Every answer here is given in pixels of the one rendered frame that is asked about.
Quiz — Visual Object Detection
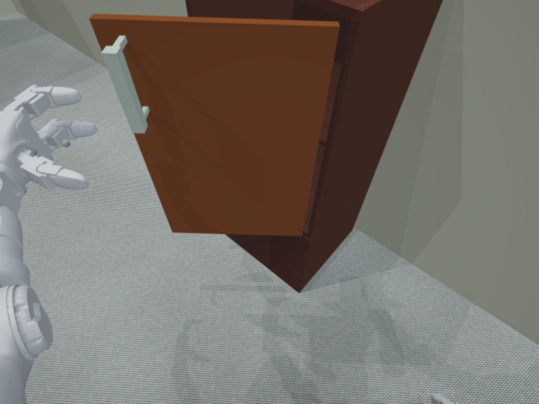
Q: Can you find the robot left hand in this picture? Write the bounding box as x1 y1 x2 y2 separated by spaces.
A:
0 85 98 191

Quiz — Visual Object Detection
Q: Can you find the cupboard door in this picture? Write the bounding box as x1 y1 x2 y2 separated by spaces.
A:
89 13 340 237

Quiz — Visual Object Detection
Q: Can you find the robot left upper arm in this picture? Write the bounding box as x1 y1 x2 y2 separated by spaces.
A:
0 284 53 404

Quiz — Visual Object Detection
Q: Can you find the handle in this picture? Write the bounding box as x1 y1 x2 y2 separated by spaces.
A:
101 35 150 134

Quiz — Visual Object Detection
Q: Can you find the robot left forearm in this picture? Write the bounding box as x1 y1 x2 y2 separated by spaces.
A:
0 163 30 288

